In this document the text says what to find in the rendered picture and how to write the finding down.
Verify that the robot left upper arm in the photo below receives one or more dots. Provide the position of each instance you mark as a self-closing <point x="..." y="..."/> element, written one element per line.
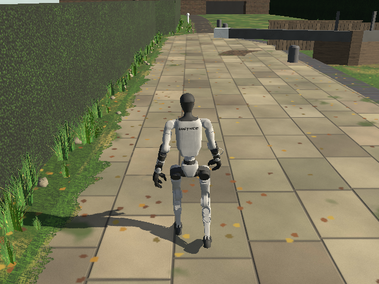
<point x="167" y="135"/>

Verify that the robot left forearm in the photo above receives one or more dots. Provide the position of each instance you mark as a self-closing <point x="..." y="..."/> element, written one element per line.
<point x="160" y="161"/>

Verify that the robot left hand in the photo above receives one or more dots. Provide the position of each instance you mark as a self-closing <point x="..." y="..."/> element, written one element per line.
<point x="156" y="179"/>

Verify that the left robot foot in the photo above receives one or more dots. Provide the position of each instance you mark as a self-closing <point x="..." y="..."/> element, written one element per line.
<point x="178" y="231"/>

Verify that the robot right forearm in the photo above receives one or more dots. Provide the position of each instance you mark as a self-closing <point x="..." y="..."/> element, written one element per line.
<point x="215" y="153"/>

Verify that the robot right upper arm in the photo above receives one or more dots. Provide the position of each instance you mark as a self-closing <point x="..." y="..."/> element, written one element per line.
<point x="206" y="123"/>

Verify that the robot torso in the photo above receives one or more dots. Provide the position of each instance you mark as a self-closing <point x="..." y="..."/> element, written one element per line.
<point x="188" y="142"/>

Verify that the robot right hand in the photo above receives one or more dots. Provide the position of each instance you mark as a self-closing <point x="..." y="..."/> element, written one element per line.
<point x="211" y="162"/>

